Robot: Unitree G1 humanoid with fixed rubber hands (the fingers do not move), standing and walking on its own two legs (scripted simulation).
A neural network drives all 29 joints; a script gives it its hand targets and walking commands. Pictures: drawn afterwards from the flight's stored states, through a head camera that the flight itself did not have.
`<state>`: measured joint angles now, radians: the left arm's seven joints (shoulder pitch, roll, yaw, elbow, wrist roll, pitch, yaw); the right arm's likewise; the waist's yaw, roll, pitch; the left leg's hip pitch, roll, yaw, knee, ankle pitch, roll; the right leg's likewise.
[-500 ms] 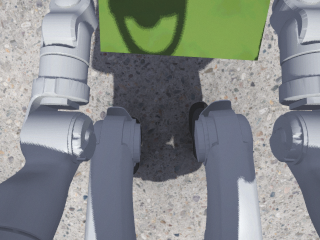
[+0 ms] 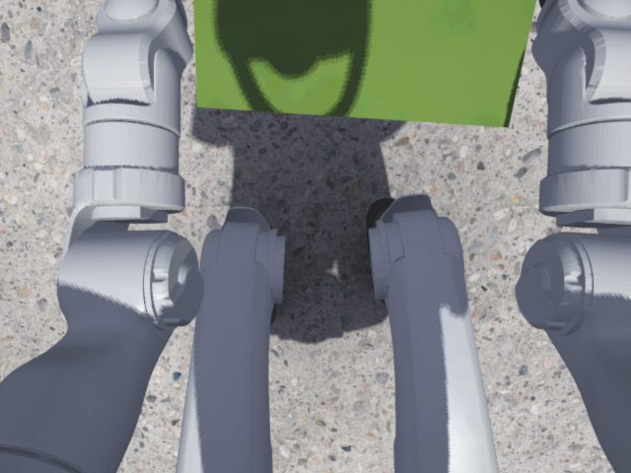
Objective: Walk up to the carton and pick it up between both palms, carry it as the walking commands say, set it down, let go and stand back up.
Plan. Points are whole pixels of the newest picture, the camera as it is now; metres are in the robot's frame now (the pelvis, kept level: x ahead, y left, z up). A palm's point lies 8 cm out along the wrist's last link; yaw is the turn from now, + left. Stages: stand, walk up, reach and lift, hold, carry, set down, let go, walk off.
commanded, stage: reach and lift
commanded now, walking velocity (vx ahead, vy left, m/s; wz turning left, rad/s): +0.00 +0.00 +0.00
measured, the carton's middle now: out of the picture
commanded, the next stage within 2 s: none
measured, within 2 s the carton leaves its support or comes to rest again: neither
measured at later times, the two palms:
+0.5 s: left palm out of the picture +0.54 +0.12 -0.05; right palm out of the picture +0.51 -0.22 -0.04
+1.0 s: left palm out of the picture +0.52 +0.12 +0.02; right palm out of the picture +0.50 -0.22 +0.03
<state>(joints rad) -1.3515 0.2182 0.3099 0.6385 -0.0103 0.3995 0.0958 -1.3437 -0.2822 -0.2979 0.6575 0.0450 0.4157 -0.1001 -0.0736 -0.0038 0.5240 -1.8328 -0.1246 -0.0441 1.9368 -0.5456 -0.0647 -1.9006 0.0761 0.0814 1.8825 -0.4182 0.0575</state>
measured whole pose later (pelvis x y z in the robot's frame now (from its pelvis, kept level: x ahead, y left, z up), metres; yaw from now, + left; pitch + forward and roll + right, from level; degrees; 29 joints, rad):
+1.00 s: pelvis +0.00 +0.00 +0.11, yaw -1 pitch +17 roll +1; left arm -1.17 0.17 0.31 0.55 0.01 0.43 0.08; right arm -1.17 -0.21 -0.31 0.56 -0.01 0.47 -0.09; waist -0.07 -0.01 0.52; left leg -1.41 -0.13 -0.07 1.58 -0.47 -0.05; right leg -1.46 0.09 0.11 1.53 -0.37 0.06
